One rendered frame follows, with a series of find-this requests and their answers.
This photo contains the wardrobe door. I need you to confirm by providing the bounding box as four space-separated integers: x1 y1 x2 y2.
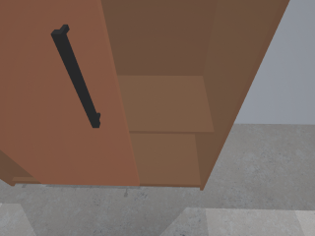
0 149 33 178
0 0 140 187

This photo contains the handle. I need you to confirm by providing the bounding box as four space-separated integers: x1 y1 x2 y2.
51 25 100 128

